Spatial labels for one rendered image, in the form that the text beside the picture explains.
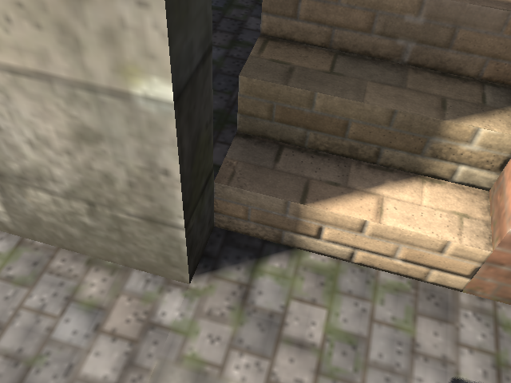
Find stairs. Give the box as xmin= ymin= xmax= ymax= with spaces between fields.
xmin=214 ymin=0 xmax=511 ymax=292

